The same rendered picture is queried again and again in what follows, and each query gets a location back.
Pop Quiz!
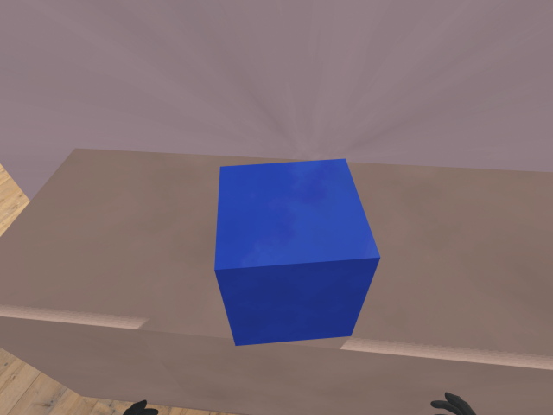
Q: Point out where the right robot hand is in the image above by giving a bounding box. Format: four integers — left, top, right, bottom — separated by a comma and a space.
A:
430, 393, 476, 415

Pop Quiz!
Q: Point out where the pedestal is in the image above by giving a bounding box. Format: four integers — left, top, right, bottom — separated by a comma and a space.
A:
0, 148, 553, 415

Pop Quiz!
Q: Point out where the carton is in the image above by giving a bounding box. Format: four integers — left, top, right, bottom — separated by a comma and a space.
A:
214, 159, 380, 346

